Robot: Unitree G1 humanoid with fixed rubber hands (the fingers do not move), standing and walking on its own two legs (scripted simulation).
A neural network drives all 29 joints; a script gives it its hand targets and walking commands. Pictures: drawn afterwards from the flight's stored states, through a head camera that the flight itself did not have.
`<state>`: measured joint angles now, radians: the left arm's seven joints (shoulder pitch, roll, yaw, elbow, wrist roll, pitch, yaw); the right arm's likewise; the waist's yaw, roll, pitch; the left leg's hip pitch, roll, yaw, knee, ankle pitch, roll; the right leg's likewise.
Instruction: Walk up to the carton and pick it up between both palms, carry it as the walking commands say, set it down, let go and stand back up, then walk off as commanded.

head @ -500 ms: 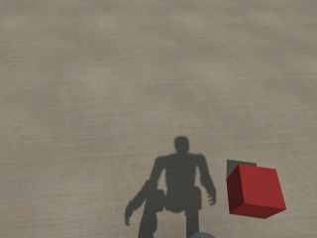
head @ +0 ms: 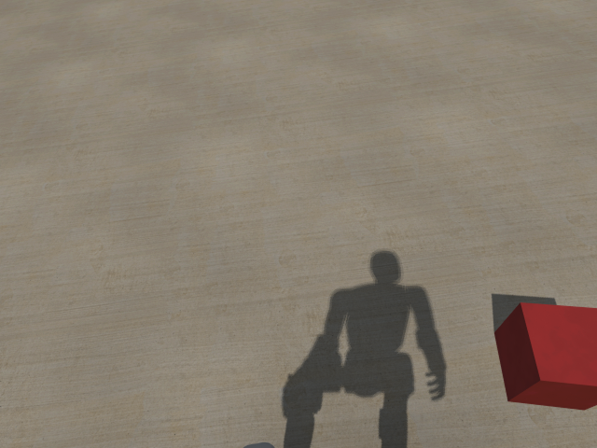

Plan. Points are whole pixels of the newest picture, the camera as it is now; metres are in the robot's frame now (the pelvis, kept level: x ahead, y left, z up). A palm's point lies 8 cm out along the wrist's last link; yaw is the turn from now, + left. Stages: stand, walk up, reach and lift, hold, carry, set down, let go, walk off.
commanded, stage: walk off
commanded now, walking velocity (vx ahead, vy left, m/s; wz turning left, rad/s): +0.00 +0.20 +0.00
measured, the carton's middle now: (552, 356) +0.43 -0.66 -0.66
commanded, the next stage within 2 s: stand in 0.52 s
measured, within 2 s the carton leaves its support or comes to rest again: neither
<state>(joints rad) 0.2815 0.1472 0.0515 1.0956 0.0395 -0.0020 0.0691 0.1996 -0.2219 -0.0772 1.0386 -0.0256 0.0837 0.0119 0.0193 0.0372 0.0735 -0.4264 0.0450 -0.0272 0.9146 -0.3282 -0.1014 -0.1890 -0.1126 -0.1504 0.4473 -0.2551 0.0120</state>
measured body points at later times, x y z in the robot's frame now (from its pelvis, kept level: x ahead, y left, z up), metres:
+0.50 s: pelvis -0.01 +0.14 -0.02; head +0.00 +0.11 +0.43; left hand +0.03 +0.38 -0.16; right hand +0.04 -0.08 -0.19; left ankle +0.02 +0.21 -0.74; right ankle -0.02 +0.07 -0.75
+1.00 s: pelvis +0.01 +0.24 +0.00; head +0.02 +0.26 +0.45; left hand +0.00 +0.48 -0.17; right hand +0.03 +0.02 -0.16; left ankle +0.00 +0.34 -0.74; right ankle -0.02 +0.08 -0.74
